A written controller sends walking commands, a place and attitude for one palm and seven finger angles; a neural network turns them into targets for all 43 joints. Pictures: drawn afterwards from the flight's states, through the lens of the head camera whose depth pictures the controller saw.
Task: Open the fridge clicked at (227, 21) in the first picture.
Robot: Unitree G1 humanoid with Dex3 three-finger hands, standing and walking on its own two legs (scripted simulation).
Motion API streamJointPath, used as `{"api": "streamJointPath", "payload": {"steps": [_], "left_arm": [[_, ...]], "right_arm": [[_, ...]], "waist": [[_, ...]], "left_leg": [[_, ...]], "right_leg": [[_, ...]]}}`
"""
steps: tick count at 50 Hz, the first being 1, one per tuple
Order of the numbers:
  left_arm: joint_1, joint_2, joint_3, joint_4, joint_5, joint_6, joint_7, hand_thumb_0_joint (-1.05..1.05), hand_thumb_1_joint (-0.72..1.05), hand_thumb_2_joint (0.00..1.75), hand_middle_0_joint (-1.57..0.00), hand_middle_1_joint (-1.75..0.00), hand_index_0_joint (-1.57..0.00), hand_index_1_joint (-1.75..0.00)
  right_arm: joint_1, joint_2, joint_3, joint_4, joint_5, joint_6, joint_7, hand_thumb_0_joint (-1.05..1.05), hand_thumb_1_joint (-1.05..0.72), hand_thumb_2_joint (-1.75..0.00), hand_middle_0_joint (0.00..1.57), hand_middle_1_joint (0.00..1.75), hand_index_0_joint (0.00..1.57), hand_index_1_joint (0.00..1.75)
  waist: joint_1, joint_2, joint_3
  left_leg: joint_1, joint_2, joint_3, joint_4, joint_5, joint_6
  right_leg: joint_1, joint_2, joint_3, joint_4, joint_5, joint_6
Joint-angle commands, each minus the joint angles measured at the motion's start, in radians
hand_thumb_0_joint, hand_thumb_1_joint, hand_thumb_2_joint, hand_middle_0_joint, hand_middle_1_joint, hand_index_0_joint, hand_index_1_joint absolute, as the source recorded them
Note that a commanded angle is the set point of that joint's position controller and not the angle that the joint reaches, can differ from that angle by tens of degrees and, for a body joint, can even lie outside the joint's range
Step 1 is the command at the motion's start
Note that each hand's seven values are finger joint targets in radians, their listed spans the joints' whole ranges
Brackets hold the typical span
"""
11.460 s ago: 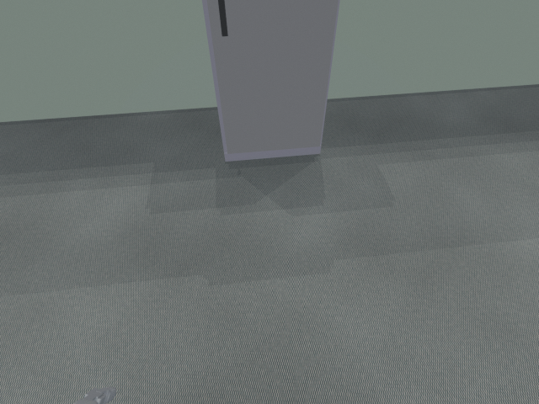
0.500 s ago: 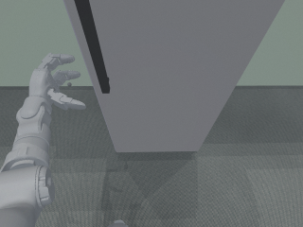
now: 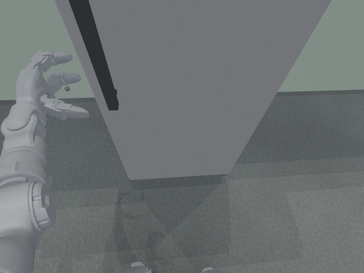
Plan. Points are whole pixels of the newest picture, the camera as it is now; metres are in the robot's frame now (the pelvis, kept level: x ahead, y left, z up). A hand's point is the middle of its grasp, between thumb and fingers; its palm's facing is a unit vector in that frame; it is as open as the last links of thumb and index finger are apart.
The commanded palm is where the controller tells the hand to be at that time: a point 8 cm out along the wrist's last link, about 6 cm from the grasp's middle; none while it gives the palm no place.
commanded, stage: move the hooked fingers beside the handle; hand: left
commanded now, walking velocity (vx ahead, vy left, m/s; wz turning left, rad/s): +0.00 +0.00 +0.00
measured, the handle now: (86, 12) +0.54 +0.15 +0.24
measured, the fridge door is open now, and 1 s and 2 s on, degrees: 0 0 0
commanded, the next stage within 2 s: feel for the door with the fingertips in 0.60 s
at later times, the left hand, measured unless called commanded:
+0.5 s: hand (67, 93) +0.47 +0.22 +0.11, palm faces +0.04 -1.00 +0.01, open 14.0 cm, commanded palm +0.45 +0.26 +0.11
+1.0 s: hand (85, 89) +0.48 +0.18 +0.11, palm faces +0.01 -1.00 +0.01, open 14.0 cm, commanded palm +0.46 +0.23 +0.11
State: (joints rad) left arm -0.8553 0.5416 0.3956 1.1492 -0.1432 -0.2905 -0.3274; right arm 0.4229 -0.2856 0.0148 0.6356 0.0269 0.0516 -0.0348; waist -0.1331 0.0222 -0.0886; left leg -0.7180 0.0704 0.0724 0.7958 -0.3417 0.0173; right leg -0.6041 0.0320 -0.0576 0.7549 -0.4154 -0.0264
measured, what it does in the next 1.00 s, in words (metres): stands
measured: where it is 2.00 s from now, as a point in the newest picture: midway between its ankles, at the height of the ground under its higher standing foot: outside the picture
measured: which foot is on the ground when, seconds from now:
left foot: down 0.00-1.00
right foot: down 0.00-1.00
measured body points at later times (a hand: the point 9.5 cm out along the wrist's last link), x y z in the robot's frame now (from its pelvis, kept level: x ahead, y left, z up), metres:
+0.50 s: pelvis -0.01 +0.01 -0.01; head +0.07 +0.02 +0.44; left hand +0.46 +0.27 +0.11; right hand +0.03 -0.26 -0.12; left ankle +0.02 +0.11 -0.71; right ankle -0.04 -0.10 -0.71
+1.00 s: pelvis -0.01 +0.00 -0.01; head +0.08 +0.01 +0.44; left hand +0.48 +0.24 +0.11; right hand +0.00 -0.27 -0.12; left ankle +0.02 +0.11 -0.71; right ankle -0.04 -0.10 -0.71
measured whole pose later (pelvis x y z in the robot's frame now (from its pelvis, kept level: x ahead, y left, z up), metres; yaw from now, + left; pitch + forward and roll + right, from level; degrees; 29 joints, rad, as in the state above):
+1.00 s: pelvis -0.01 +0.00 -0.01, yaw +0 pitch +15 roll -2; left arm -0.89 0.45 0.35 1.13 -0.12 -0.31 -0.22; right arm 0.42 -0.27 0.01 0.65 0.02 0.04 -0.02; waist -0.14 0.03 -0.09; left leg -0.76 0.07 0.06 0.84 -0.35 0.02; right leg -0.65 0.03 -0.06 0.80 -0.43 -0.02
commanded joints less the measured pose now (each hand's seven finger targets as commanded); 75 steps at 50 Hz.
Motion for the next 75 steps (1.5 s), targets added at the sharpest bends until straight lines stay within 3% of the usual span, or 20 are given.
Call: {"api": "streamJointPath", "payload": {"steps": [1, 4, 7, 9, 12, 16, 22, 27, 28, 32, 35, 40, 45, 51, 54, 59, 62, 66, 70, 75], "left_arm": [[-0.444, 0.237, 0.036, -0.288, -0.038, -0.1, 0.008, 0.0, -0.5, 0.3, -0.3, -1.2, -0.3, -1.2], [-0.477, 0.205, 0.012, -0.295, -0.035, -0.108, 0.024, 0.0, -0.5, 0.3, -0.3, -1.2, -0.3, -1.2], [-0.472, 0.252, 0.04, -0.258, -0.02, -0.092, 0.039, 0.0, -0.5, 0.3, -0.3, -1.2, -0.3, -1.2], [-0.452, 0.214, 0.005, -0.266, -0.007, -0.089, 0.04, 0.0, -0.5, 0.3, -0.3, -1.2, -0.3, -1.2], [-0.449, 0.151, -0.033, -0.25, -0.015, -0.085, 0.041, 0.0, -0.5, 0.3, -0.3, -1.2, -0.3, -1.2], [-0.445, 0.164, -0.022, -0.198, -0.026, -0.064, 0.04, 0.0, -0.5, 0.3, -0.3, -1.2, -0.3, -1.2], [-0.48, 0.228, 0.018, -0.215, -0.011, -0.088, 0.061, 0.0, -0.5, 0.3, -0.3, -1.2, -0.3, -1.2], [-0.56, 0.172, -0.036, -0.27, -0.006, -0.126, 0.063, 0.0, -0.5, 0.3, -0.3, -1.2, -0.3, -1.2], [-0.553, 0.206, -0.01, -0.263, -0.002, -0.127, 0.063, 0.0, -0.5, 0.3, -0.3, -1.2, -0.3, -1.2], [-0.512, 0.192, -0.015, -0.161, -0.015, -0.083, 0.056, 0.0, -0.5, 0.3, -0.3, -1.2, -0.3, -1.2], [-0.525, 0.189, -0.03, -0.138, -0.005, -0.057, 0.057, 0.0, -0.5, 0.3, -0.3, -1.2, -0.3, -1.2], [-0.522, 0.165, -0.02, -0.25, -0.01, -0.102, 0.082, 0.0, -0.5, 0.3, -0.3, -1.2, -0.3, -1.2], [-0.501, 0.18, -0.006, -0.209, -0.004, -0.092, 0.098, 0.0, -0.5, 0.3, -0.3, -1.2, -0.3, -1.2], [-0.51, 0.114, -0.042, -0.297, 0.006, -0.099, 0.135, 0.0, -0.5, 0.3, -0.3, -1.2, -0.3, -1.2], [-0.491, 0.102, -0.04, -0.302, 0.002, -0.114, 0.148, 0.0, -0.5, 0.3, -0.3, -1.2, -0.3, -1.2], [-0.494, 0.138, -0.024, -0.187, 0.023, -0.074, 0.155, 0.0, -0.5, 0.3, -0.3, -1.2, -0.3, -1.2], [-0.507, 0.19, 0.009, -0.192, 0.023, -0.078, 0.153, 0.0, -0.5, 0.3, -0.3, -1.2, -0.3, -1.2], [-0.565, 0.142, -0.041, -0.204, 0.021, -0.103, 0.133, 0.0, -0.5, 0.3, -0.3, -1.2, -0.3, -1.2], [-0.563, 0.186, -0.018, -0.153, 0.011, -0.091, 0.107, 0.0, -0.5, 0.3, -0.3, -1.2, -0.3, -1.2], [-0.604, 0.192, -0.021, -0.156, 0.013, -0.079, 0.099, 0.0, -0.5, 0.3, -0.3, -1.2, -0.3, -1.2]], "right_arm": [[0.102, -0.164, -0.067, -0.066, 0.0, -0.018, -0.009, 0.0, -0.9, -0.9, 0.2, 0.3, 0.2, 0.3], [0.096, -0.16, -0.066, -0.054, 0.0, -0.019, -0.007, 0.0, -0.9, -0.9, 0.2, 0.3, 0.2, 0.3], [0.097, -0.165, -0.062, -0.046, 0.0, -0.016, -0.011, 0.0, -0.9, -0.9, 0.2, 0.3, 0.2, 0.3], [0.085, -0.158, -0.061, -0.053, 0.002, -0.017, -0.009, 0.0, -0.9, -0.9, 0.2, 0.3, 0.2, 0.3], [0.087, -0.155, -0.06, -0.054, -0.002, -0.02, -0.004, 0.0, -0.9, -0.9, 0.2, 0.3, 0.2, 0.3], [0.08, -0.165, -0.059, -0.06, 0.001, -0.019, -0.007, 0.0, -0.9, -0.9, 0.2, 0.3, 0.2, 0.3], [0.083, -0.166, -0.054, -0.066, -0.001, -0.022, -0.011, 0.0, -0.9, -0.9, 0.2, 0.3, 0.2, 0.3], [0.081, -0.158, -0.055, -0.053, -0.002, -0.032, -0.009, 0.0, -0.9, -0.9, 0.2, 0.3, 0.2, 0.3], [0.084, -0.164, -0.059, -0.047, -0.002, -0.033, -0.01, 0.0, -0.9, -0.9, 0.2, 0.3, 0.2, 0.3], [0.095, -0.171, -0.054, -0.037, 0.001, -0.031, -0.015, 0.0, -0.9, -0.9, 0.2, 0.3, 0.2, 0.3], [0.097, -0.173, -0.052, -0.038, -0.001, -0.032, -0.014, 0.0, -0.9, -0.9, 0.2, 0.3, 0.2, 0.3], [0.105, -0.161, -0.06, -0.052, -0.01, -0.041, -0.003, 0.0, -0.9, -0.9, 0.2, 0.3, 0.2, 0.3], [0.108, -0.163, -0.061, -0.046, -0.007, -0.033, 0.001, 0.0, -0.9, -0.9, 0.2, 0.3, 0.2, 0.3], [0.098, -0.146, -0.063, -0.056, -0.01, -0.036, 0.011, 0.0, -0.9, -0.9, 0.2, 0.3, 0.2, 0.3], [0.1, -0.146, -0.068, -0.049, -0.011, -0.037, 0.016, 0.0, -0.9, -0.9, 0.2, 0.3, 0.2, 0.3], [0.101, -0.15, -0.063, -0.043, -0.006, -0.029, 0.011, 0.0, -0.9, -0.9, 0.2, 0.3, 0.2, 0.3], [0.106, -0.156, -0.058, -0.049, -0.008, -0.03, 0.006, 0.0, -0.9, -0.9, 0.2, 0.3, 0.2, 0.3], [0.1, -0.149, -0.058, -0.043, -0.009, -0.037, 0.008, 0.0, -0.9, -0.9, 0.2, 0.3, 0.2, 0.3], [0.111, -0.16, -0.058, -0.037, -0.004, -0.035, 0.002, 0.0, -0.9, -0.9, 0.2, 0.3, 0.2, 0.3], [0.123, -0.162, -0.058, -0.028, -0.008, -0.034, 0.002, 0.0, -0.9, -0.9, 0.2, 0.3, 0.2, 0.3]], "waist": [[0.008, 0.077, -0.446], [-0.007, 0.085, -0.434], [-0.002, 0.084, -0.389], [0.006, 0.133, -0.417], [-0.009, 0.113, -0.392], [-0.012, 0.031, -0.355], [-0.007, 0.044, -0.369], [-0.027, 0.129, -0.414], [-0.016, 0.127, -0.429], [-0.03, 0.049, -0.364], [-0.032, 0.067, -0.336], [-0.009, 0.102, -0.458], [-0.014, 0.047, -0.393], [-0.005, 0.108, -0.438], [-0.005, 0.072, -0.446], [-0.018, 0.014, -0.354], [-0.015, 0.005, -0.373], [-0.036, 0.05, -0.396], [-0.043, 0.017, -0.394], [-0.047, 0.075, -0.411]], "left_leg": [[0.426, -0.043, -0.086, -0.017, 0.409, 0.027], [0.443, -0.041, -0.095, -0.015, 0.395, 0.027], [0.402, -0.043, -0.096, -0.019, 0.362, 0.028], [0.441, -0.04, -0.1, -0.018, 0.388, 0.02], [0.454, -0.036, -0.11, -0.012, 0.402, 0.019], [0.394, -0.036, -0.109, -0.027, 0.324, 0.022], [0.365, -0.043, -0.103, -0.014, 0.307, 0.027], [0.438, -0.036, -0.12, -0.007, 0.302, 0.018], [0.445, -0.034, -0.125, -0.008, 0.305, 0.015], [0.376, -0.037, -0.121, -0.017, 0.256, 0.023], [0.348, -0.038, -0.118, -0.023, 0.234, 0.023], [0.428, -0.037, -0.117, -0.006, 0.323, 0.018], [0.341, -0.042, -0.1, -0.008, 0.282, 0.025], [0.41, -0.043, -0.1, -0.004, 0.338, 0.019], [0.416, -0.043, -0.1, 0.001, 0.365, 0.019], [0.314, -0.053, -0.084, -0.009, 0.287, 0.029], [0.294, -0.056, -0.081, -0.008, 0.289, 0.033], [0.328, -0.055, -0.085, 0.005, 0.287, 0.03], [0.286, -0.056, -0.083, 0.008, 0.274, 0.035], [0.318, -0.053, -0.092, 0.018, 0.297, 0.032]], "right_leg": [[0.054, 0.029, 0.039, -0.07, 0.466, 0.02], [0.02, 0.03, 0.034, -0.07, 0.435, 0.02], [0.023, 0.026, 0.035, -0.072, 0.407, 0.017], [-0.001, 0.024, 0.03, -0.063, 0.405, 0.014], [-0.036, 0.03, 0.018, -0.061, 0.388, 0.012], [-0.021, 0.027, 0.021, -0.07, 0.353, 0.018], [-0.007, 0.022, 0.033, -0.062, 0.349, 0.018], [-0.062, 0.027, 0.027, -0.058, 0.302, 0.014], [-0.064, 0.028, 0.028, -0.058, 0.301, 0.013], [-0.051, 0.028, 0.024, -0.071, 0.28, 0.016], [-0.072, 0.024, 0.025, -0.073, 0.266, 0.018], [-0.04, 0.03, 0.025, -0.055, 0.325, 0.015], [-0.008, 0.028, 0.031, -0.058, 0.342, 0.022], [-0.014, 0.031, 0.027, -0.051, 0.372, 0.016], [0.005, 0.032, 0.028, -0.047, 0.408, 0.017], [0.022, 0.024, 0.044, -0.065, 0.397, 0.026], [0.062, 0.02, 0.055, -0.065, 0.416, 0.026], [0.022, 0.021, 0.057, -0.064, 0.404, 0.028], [0.045, 0.018, 0.066, -0.068, 0.418, 0.032], [0.005, 0.02, 0.057, -0.062, 0.406, 0.028]]}}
